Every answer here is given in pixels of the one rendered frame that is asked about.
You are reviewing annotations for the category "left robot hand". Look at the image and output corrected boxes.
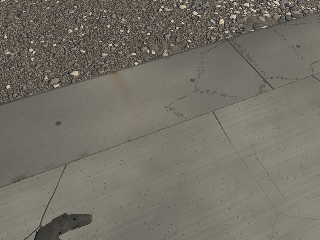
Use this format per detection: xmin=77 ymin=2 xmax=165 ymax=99
xmin=34 ymin=213 xmax=93 ymax=240

